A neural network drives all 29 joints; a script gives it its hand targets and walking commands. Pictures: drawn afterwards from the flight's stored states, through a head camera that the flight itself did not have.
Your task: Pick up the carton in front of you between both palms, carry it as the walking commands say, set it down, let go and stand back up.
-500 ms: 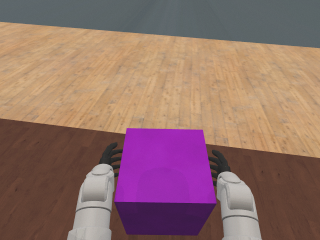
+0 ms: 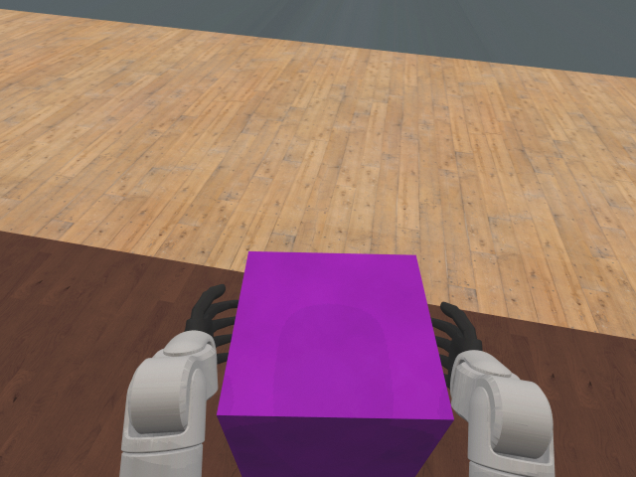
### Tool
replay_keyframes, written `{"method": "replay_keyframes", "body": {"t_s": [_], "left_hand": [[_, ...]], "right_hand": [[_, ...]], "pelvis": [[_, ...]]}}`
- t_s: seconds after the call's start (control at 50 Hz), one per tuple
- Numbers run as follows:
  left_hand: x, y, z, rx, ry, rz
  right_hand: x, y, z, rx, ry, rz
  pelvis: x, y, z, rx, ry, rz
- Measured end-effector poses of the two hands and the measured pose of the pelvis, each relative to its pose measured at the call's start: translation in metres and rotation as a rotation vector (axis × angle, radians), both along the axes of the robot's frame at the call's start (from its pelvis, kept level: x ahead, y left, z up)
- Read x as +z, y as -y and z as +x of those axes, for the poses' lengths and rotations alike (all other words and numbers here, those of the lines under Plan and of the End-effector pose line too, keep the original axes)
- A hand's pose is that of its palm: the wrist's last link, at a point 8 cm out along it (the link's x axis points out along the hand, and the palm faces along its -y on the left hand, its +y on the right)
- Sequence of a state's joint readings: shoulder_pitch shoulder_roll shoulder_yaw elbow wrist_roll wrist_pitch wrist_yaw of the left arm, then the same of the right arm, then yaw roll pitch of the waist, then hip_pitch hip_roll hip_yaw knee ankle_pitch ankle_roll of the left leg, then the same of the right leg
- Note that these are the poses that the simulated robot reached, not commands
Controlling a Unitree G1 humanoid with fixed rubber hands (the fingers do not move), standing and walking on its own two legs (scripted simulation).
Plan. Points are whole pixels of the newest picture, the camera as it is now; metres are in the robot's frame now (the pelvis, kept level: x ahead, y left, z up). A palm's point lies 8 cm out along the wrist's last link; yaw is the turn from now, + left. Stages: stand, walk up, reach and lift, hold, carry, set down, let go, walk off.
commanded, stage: carry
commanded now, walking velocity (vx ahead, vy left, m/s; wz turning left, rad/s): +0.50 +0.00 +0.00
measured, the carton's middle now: (329, 375) +0.28 +0.00 +0.01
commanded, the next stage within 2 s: none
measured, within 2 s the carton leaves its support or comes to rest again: neither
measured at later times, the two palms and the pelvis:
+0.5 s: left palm (227, 172) +0.60 +0.18 +0.09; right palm (400, 190) +0.57 -0.12 +0.10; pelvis +0.31 +0.05 +0.00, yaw -2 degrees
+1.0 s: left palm (262, 85) +0.96 +0.17 +0.10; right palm (386, 96) +0.96 -0.13 +0.10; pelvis +0.64 +0.01 -0.01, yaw +0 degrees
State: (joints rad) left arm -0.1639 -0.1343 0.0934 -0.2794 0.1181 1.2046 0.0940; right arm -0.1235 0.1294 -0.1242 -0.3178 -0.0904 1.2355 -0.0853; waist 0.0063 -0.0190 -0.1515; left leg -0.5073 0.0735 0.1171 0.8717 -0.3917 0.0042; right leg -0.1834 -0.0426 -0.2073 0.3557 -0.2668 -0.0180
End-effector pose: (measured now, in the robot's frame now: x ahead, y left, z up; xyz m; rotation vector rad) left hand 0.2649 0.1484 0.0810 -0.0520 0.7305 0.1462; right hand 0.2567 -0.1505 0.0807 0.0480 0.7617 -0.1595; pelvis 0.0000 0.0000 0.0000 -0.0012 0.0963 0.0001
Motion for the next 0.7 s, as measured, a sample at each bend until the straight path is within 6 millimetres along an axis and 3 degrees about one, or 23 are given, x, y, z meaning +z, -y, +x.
{"method": "replay_keyframes", "body": {"t_s": [0.1,0.2,0.28,0.36,0.52,0.64,0.7], "left_hand": [[0.005,-0.022,0.062,0.033,0.036,-0.014],[-0.008,-0.044,0.140,0.019,0.072,-0.028],[-0.015,-0.045,0.189,-0.012,-0.013,-0.030],[-0.006,-0.040,0.237,-0.050,-0.018,-0.027],[0.012,-0.033,0.343,-0.045,0.067,-0.021],[-0.007,-0.021,0.430,-0.002,0.069,0.001],[-0.019,-0.016,0.470,0.020,0.028,0.019]], "right_hand": [[0.006,-0.022,0.069,0.025,0.037,-0.004],[-0.004,-0.044,0.142,0.013,0.073,-0.020],[-0.013,-0.046,0.178,-0.022,-0.012,-0.018],[-0.005,-0.041,0.216,-0.064,-0.017,-0.012],[0.015,-0.034,0.327,-0.055,0.067,-0.012],[-0.011,-0.021,0.427,-0.006,0.068,0.003],[-0.028,-0.016,0.473,0.016,0.027,0.021]], "pelvis": [[-0.004,-0.015,0.061,-0.004,0.008,0.003],[-0.026,-0.039,0.131,-0.029,0.029,0.015],[-0.014,-0.051,0.173,-0.055,0.014,0.003],[0.000,-0.056,0.216,-0.054,0.007,-0.016],[0.002,-0.046,0.324,-0.038,0.009,-0.026],[-0.025,-0.023,0.424,-0.009,0.041,-0.013],[-0.029,-0.013,0.462,0.004,0.044,-0.028]]}}
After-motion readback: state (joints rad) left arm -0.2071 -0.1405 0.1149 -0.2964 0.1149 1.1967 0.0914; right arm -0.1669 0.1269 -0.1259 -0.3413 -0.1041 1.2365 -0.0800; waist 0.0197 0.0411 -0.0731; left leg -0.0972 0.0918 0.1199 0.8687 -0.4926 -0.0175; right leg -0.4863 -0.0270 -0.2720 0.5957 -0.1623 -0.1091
